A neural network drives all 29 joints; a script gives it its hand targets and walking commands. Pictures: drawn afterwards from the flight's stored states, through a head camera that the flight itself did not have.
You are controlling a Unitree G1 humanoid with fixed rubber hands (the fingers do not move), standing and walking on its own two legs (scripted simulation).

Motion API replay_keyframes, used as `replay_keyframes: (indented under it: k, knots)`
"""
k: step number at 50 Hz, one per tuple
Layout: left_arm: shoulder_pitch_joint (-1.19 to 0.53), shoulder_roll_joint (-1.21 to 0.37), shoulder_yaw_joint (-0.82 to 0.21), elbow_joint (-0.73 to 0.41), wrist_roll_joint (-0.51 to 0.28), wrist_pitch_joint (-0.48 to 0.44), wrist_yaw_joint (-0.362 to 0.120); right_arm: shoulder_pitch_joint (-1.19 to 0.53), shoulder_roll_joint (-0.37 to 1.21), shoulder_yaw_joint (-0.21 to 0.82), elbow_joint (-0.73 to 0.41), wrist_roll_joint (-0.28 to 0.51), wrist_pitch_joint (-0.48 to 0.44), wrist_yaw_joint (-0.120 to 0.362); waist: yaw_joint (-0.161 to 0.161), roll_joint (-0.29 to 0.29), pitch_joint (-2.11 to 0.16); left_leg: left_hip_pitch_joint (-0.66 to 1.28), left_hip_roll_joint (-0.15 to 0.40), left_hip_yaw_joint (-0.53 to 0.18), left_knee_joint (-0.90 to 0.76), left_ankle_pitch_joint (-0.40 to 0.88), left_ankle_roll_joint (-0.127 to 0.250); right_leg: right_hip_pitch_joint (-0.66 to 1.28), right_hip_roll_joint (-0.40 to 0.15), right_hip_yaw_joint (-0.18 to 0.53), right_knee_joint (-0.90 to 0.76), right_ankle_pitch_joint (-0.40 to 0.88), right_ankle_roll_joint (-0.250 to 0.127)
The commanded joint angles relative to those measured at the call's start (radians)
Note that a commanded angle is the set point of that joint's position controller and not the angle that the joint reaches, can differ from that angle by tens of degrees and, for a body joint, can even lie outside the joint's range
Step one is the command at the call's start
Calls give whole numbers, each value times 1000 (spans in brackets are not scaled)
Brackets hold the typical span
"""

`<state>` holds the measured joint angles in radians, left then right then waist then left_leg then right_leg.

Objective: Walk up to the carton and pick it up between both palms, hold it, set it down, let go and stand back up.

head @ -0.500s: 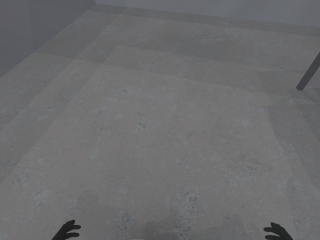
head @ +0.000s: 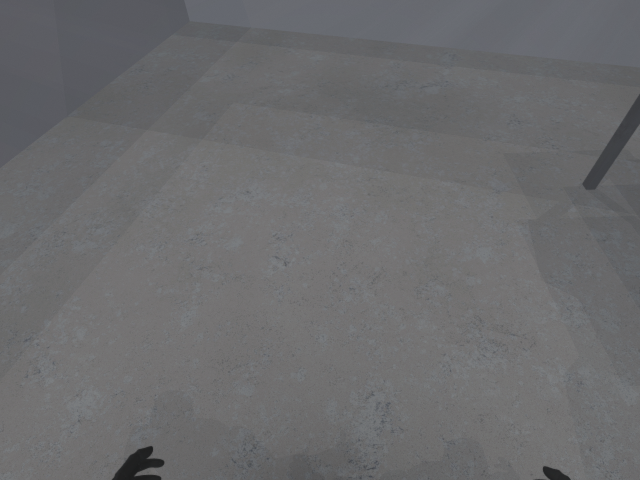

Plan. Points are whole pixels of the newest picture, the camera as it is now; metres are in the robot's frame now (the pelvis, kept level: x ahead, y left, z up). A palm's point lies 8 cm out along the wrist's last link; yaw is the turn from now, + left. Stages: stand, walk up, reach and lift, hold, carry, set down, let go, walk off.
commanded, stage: stand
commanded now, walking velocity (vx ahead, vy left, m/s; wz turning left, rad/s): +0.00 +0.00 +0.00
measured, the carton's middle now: out of the picture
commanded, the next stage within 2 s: walk up in 0.52 s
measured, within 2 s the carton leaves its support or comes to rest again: neither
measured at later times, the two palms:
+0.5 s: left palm out of the picture +0.09 +0.30 -0.10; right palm out of the picture +0.11 -0.28 -0.10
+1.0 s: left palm (129, 460) +0.17 +0.27 -0.08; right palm out of the picture +0.07 -0.40 -0.10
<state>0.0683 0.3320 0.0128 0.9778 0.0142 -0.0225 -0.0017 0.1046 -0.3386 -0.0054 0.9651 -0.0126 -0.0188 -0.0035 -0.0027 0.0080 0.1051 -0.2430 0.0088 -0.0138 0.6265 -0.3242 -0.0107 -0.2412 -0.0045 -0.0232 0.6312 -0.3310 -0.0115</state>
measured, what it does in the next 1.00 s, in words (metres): steps on the spot, turning right: right foot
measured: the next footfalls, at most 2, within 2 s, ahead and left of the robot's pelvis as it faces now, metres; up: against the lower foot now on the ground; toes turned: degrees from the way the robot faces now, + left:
right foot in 0.98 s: +0.09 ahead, -0.18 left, +0.00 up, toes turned -23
left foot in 1.36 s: +0.27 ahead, -0.05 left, +0.00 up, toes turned -34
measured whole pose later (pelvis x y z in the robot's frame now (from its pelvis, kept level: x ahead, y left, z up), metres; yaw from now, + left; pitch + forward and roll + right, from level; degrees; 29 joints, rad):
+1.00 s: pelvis +0.02 -0.04 -0.01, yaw -16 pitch -4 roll +4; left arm 0.24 0.42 0.12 0.86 0.04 0.05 -0.16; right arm 0.10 -0.47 -0.13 0.88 -0.05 -0.06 0.02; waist 0.04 0.01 0.06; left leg -0.12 0.11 0.24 0.65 -0.43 -0.04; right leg -0.40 -0.13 -0.05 0.77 -0.31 0.01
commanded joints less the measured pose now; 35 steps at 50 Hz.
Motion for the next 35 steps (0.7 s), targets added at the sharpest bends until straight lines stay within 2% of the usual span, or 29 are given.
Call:
replay_keyframes:
  k: [1,3,4,5,6,7,8,9,10,12,13,14,16,17,18,19,20,22,23,24,25,26,27,28,29,31,32,33,35]
  knots:
    - [-43,205,51,-30,-2,-16,5,-46,-184,-36,-49,5,-26,-10,6,-10,-147,38,85,-91,-159,220,74,58,-95,114,-196,184,-40]
    - [-52,201,48,-33,-4,-15,5,-62,-196,-38,-39,0,-25,-10,13,19,-142,39,94,-97,-187,233,73,75,-103,122,-207,193,-41]
    - [-43,193,45,-15,-6,-14,1,-68,-192,-34,-30,7,-26,-10,17,-20,-121,48,93,-101,-200,223,67,54,-104,117,-220,186,-42]
    - [-39,191,47,-17,-3,-16,0,-62,-199,-36,-25,2,-26,-9,9,6,-122,59,87,-86,-207,237,62,63,-102,113,-223,204,-36]
    - [-52,196,45,-13,-5,-15,3,-60,-209,-37,-10,6,-23,-10,20,2,-116,53,93,-93,-211,252,58,78,-106,121,-247,218,-32]
    - [-62,191,45,-5,-3,-17,2,-63,-183,-32,-9,-1,-26,-11,9,6,-133,69,94,-91,-222,254,59,85,-106,111,-249,220,-34]
    - [-59,209,51,0,-3,-12,3,-59,-200,-34,-9,2,-26,-9,7,-23,-126,83,93,-82,-222,246,51,85,-105,109,-258,220,-30]
    - [-62,200,46,4,-4,-13,1,-65,-182,-35,0,7,-26,-8,5,-1,-143,89,95,-86,-226,251,53,91,-110,112,-258,222,-33]
    - [-54,204,50,7,-5,-11,1,-75,-187,-33,4,2,-25,-8,16,26,-132,75,104,-93,-250,245,57,108,-116,113,-271,218,-33]
    - [-55,195,46,17,-5,-10,2,-65,-200,-37,16,9,-28,-10,11,-16,-134,95,97,-102,-256,265,46,109,-110,108,-277,243,-27]
    - [-58,198,48,19,-4,-12,1,-70,-199,-35,22,7,-28,-9,9,4,-135,107,98,-86,-255,266,47,106,-114,114,-287,240,-27]
    - [-53,194,49,25,-4,-13,2,-80,-205,-36,20,2,-27,-9,13,17,-129,91,99,-100,-263,261,49,114,-109,107,-298,234,-20]
    - [-45,201,54,36,-5,-14,4,-64,-202,-37,30,6,-25,-9,5,10,-125,118,106,-94,-269,251,46,113,-115,115,-305,235,-24]
    - [-45,188,45,40,-12,-14,1,-72,-200,-34,31,5,-24,-9,14,-7,-110,99,105,-104,-281,257,51,114,-114,107,-303,228,-20]
    - [-52,183,43,37,-1,-15,3,-68,-188,-35,33,3,-22,-10,9,-50,-112,109,105,-106,-293,250,49,103,-108,100,-315,224,-17]
    - [-45,182,42,43,-4,-15,7,-93,-200,-38,28,0,-22,-9,13,-2,-115,105,106,-102,-291,229,56,112,-113,113,-321,222,-21]
    - [-32,186,40,45,-5,-18,7,-86,-204,-37,33,2,-20,-10,16,12,-134,124,107,-102,-295,247,54,119,-124,118,-323,213,-24]
    - [-49,203,48,44,-7,-13,7,-69,-182,-33,36,5,-20,-10,0,11,-127,117,108,-99,-303,259,48,132,-122,110,-319,242,-24]
    - [-51,213,46,47,-8,-14,9,-75,-196,-35,41,2,-19,-11,8,18,-128,113,110,-95,-306,289,51,138,-127,105,-317,244,-23]
    - [-37,205,44,49,-5,-12,6,-77,-196,-35,41,7,-21,-11,7,-9,-132,125,111,-102,-297,293,46,140,-121,106,-329,247,-20]
    - [-34,205,41,53,-5,-14,7,-87,-188,-34,47,7,-22,-8,5,17,-118,123,108,-95,-294,296,43,124,-119,95,-326,253,-20]
    - [-38,200,41,45,2,-18,6,-76,-181,-37,38,3,-22,-8,2,20,-129,124,110,-101,-305,297,45,132,-124,94,-317,241,-22]
    - [-34,215,44,49,-3,-16,4,-75,-199,-36,51,5,-19,-9,11,-25,-123,119,110,-104,-306,278,45,135,-122,97,-336,238,-19]
    - [-44,202,40,42,-1,-16,4,-81,-187,-39,42,1,-18,-8,2,-24,-148,135,104,-102,-314,281,37,142,-121,83,-332,233,-9]
    - [-27,207,39,47,-6,-15,7,-91,-193,-37,45,5,-17,-8,17,8,-115,115,104,-103,-306,275,41,128,-125,96,-351,233,-12]
    - [-49,217,42,51,-1,-14,9,-75,-191,-36,55,13,-14,-8,0,-4,-129,116,108,-96,-313,258,46,146,-132,98,-340,241,-21]
    - [-28,191,36,45,-5,-16,8,-78,-210,-37,57,7,-13,-11,10,9,-113,113,110,-106,-326,263,48,131,-131,99,-341,227,-18]
    - [-37,203,39,48,-6,-17,5,-77,-178,-30,54,7,-16,-9,10,-24,-128,114,108,-105,-321,243,45,138,-125,97,-346,213,-14]
    - [-47,189,37,47,-3,-14,5,-96,-197,-38,43,3,-18,-9,4,7,-112,106,111,-108,-327,238,46,134,-131,91,-348,207,-15]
